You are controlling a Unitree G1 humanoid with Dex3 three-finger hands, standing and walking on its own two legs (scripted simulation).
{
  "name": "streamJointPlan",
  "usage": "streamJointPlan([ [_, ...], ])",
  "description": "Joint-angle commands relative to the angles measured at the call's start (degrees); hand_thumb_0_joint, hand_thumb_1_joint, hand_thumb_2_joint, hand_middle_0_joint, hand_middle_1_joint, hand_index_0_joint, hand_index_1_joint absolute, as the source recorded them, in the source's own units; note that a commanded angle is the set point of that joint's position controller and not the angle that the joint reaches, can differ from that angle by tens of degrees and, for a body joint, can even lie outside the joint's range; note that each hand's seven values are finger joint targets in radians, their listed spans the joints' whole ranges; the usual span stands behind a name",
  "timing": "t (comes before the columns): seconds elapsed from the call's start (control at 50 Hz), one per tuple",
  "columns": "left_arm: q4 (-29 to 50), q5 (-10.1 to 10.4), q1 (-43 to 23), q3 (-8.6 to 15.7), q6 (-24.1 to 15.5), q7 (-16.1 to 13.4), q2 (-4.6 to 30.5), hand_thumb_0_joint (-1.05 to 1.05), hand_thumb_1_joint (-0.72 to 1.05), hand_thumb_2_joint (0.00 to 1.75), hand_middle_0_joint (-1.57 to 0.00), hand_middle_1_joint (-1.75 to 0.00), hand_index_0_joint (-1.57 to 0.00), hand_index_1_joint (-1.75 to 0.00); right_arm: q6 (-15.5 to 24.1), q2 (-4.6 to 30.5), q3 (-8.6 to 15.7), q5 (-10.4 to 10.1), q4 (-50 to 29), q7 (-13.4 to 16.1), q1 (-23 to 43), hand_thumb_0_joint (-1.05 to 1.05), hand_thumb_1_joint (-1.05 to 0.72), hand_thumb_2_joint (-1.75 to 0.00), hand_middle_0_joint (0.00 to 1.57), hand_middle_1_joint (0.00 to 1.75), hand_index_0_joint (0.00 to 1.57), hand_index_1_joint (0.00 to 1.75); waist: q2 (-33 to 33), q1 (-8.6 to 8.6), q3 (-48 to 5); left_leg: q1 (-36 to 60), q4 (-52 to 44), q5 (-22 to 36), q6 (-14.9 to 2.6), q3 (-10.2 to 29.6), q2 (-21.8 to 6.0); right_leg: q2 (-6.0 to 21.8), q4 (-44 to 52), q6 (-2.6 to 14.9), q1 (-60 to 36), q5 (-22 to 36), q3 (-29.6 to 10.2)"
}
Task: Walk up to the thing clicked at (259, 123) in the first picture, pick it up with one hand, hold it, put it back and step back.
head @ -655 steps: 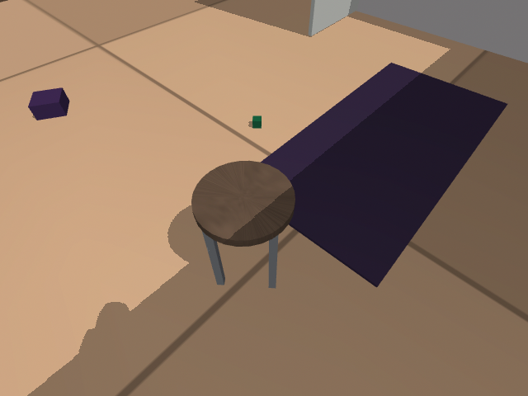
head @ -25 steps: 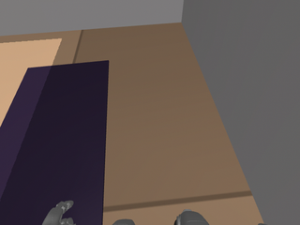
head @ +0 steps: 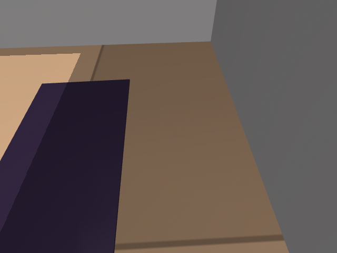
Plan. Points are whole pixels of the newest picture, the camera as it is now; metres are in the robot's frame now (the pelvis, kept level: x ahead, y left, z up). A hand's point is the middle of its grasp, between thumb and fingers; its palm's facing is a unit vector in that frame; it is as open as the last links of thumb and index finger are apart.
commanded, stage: walk up
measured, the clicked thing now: out of the picture +0.29 +1.46 -0.75
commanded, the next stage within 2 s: stand in 0.18 s
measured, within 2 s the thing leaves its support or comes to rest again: neither
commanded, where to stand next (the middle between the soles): +0.06 +0.00 m, yaw -1 degrees
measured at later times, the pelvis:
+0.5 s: pelvis +0.02 +0.00 +0.00, yaw +0 degrees
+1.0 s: pelvis +0.03 +0.00 +0.00, yaw +0 degrees
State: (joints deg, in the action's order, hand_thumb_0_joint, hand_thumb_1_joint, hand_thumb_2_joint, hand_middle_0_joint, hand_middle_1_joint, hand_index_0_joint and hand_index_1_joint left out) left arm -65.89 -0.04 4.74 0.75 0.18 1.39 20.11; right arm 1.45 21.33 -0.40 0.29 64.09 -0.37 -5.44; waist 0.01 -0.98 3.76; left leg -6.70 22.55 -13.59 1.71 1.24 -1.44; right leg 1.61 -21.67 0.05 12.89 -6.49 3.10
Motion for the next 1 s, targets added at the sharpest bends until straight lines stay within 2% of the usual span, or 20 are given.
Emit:
streamJointPlan([
  [0.0,3.12,0.38,-3.85,2.41,-1.64,-0.75,11.70,0.00,0.90,0.90,-0.20,-0.30,-0.20,-0.30,0.77,12.17,2.41,-0.27,-2.44,0.96,2.22,0.00,-0.90,-0.90,0.20,0.30,0.20,0.30,-0.50,0.23,-6.28,-3.05,-5.52,7.97,-3.19,4.16,-5.87,6.74,3.80,0.94,-7.38,4.74,-7.08],
  [0.14,2.64,0.05,-3.58,2.60,-1.37,-0.78,11.64,0.00,0.90,0.90,-0.20,-0.30,-0.20,-0.30,0.58,11.77,2.41,-0.12,-1.99,0.85,3.33,0.00,-0.90,-0.90,0.20,0.30,0.20,0.30,-0.18,0.05,-4.84,-2.90,-6.83,4.86,-3.12,4.34,-5.80,6.47,5.64,0.75,-5.98,-1.45,-7.20],
  [0.16,2.31,-0.57,-3.43,2.02,-1.77,-0.92,12.38,0.00,0.90,0.90,-0.20,-0.30,-0.20,-0.30,0.40,11.09,2.40,0.33,-2.02,0.69,2.83,0.00,-0.90,-0.90,0.20,0.30,0.20,0.30,0.85,0.82,-6.19,-1.89,-7.46,2.06,-2.51,4.23,-6.05,6.77,5.79,1.11,-6.07,-3.38,-7.77],
  [0.2,2.36,-0.59,-3.87,2.09,-1.84,-1.10,12.71,0.00,0.90,0.90,-0.20,-0.30,-0.20,-0.30,0.24,11.22,2.54,0.45,-1.90,0.56,2.81,0.00,-0.90,-0.90,0.20,0.30,0.20,0.30,0.80,0.52,-4.75,-3.71,-8.07,-1.23,-2.52,4.46,-5.50,6.65,6.23,1.05,-5.31,-7.20,-8.01],
  [0.26,2.43,-0.54,-4.01,1.88,-2.04,-1.20,12.86,0.00,0.90,0.90,-0.20,-0.30,-0.20,-0.30,0.15,11.07,2.62,0.48,-1.96,0.33,2.22,0.00,-0.90,-0.90,0.20,0.30,0.20,0.30,-0.83,0.67,-4.07,-4.00,-8.03,-0.62,-2.62,4.45,-5.52,6.80,6.55,1.01,-4.54,-8.25,-8.32],
  [0.44,2.17,-0.10,-2.83,1.50,-2.48,-1.38,11.68,0.00,0.90,0.90,-0.20,-0.30,-0.20,-0.30,0.66,11.45,2.58,0.20,-1.81,0.62,2.23,0.00,-0.90,-0.90,0.20,0.30,0.20,0.30,0.68,0.40,-7.00,-1.29,-7.16,10.22,-2.32,4.18,-6.25,6.94,3.61,1.04,-8.96,7.76,-6.64],
  [0.46,2.20,-0.15,-3.28,1.71,-2.41,-1.44,12.47,0.00,0.90,0.90,-0.20,-0.30,-0.20,-0.30,0.60,11.01,2.55,0.27,-1.69,0.67,1.54,0.00,-0.90,-0.90,0.20,0.30,0.20,0.30,-0.43,0.75,-7.66,-1.35,-7.61,10.15,-2.12,4.08,-6.18,6.86,3.23,1.15,-9.58,7.35,-6.26],
  [0.56,2.14,-0.06,-3.24,1.63,-2.12,-1.47,12.22,0.00,0.90,0.90,-0.20,-0.30,-0.20,-0.30,0.43,11.11,2.29,0.23,-1.32,0.83,1.47,0.00,-0.90,-0.90,0.20,0.30,0.20,0.30,0.33,0.59,-6.92,-0.79,-7.87,10.45,-1.85,3.92,-6.32,6.70,3.50,0.93,-9.09,6.78,-6.23],
  [0.66,2.08,-0.04,-3.59,1.70,-2.15,-1.59,12.29,0.00,0.90,0.90,-0.20,-0.30,-0.20,-0.30,0.15,11.07,2.20,0.18,-1.16,0.96,0.90,0.00,-0.90,-0.90,0.20,0.30,0.20,0.30,-0.24,0.87,-6.46,-0.58,-7.47,10.96,-1.97,3.39,-6.17,6.83,3.91,0.87,-9.22,8.51,-6.35],
  [0.7,2.19,-0.04,-3.83,1.76,-2.10,-1.57,12.48,0.00,0.90,0.90,-0.20,-0.30,-0.20,-0.30,0.14,11.17,2.22,0.28,-1.18,0.92,1.21,0.00,-0.90,-0.90,0.20,0.30,0.20,0.30,0.42,0.61,-6.36,-0.80,-7.77,10.62,-1.86,3.63,-6.44,6.77,3.78,1.02,-9.63,7.03,-6.31],
  [0.8,2.35,-0.28,-3.64,1.82,-2.09,-1.69,12.29,0.00,0.90,0.90,-0.20,-0.30,-0.20,-0.30,0.23,11.32,2.36,0.25,-1.54,1.03,1.37,0.00,-0.90,-0.90,0.20,0.30,0.20,0.30,0.30,0.80,-7.19,0.32,-7.37,12.24,-1.92,3.40,-6.65,6.94,3.83,1.02,-10.09,10.24,-6.20],
  [0.94,2.66,-0.20,-4.17,1.90,-2.14,-1.70,12.07,0.00,0.90,0.90,-0.20,-0.30,-0.20,-0.30,0.19,11.23,2.29,0.25,-2.05,1.01,1.05,0.00,-0.90,-0.90,0.20,0.30,0.20,0.30,0.87,0.96,-6.18,-0.08,-7.84,11.95,-1.95,3.33,-6.73,6.80,4.02,0.95,-10.16,9.59,-6.07],
  [0.98,2.66,-0.19,-3.93,1.97,-2.09,-1.69,12.35,0.00,0.90,0.90,-0.20,-0.30,-0.20,-0.30,0.11,10.99,2.35,0.30,-2.25,0.97,1.39,0.00,-0.90,-0.90,0.20,0.30,0.20,0.30,0.34,0.81,-6.23,0.74,-7.80,10.56,-1.86,3.28,-6.54,6.60,4.42,0.98,-8.83,7.23,-6.00],
])
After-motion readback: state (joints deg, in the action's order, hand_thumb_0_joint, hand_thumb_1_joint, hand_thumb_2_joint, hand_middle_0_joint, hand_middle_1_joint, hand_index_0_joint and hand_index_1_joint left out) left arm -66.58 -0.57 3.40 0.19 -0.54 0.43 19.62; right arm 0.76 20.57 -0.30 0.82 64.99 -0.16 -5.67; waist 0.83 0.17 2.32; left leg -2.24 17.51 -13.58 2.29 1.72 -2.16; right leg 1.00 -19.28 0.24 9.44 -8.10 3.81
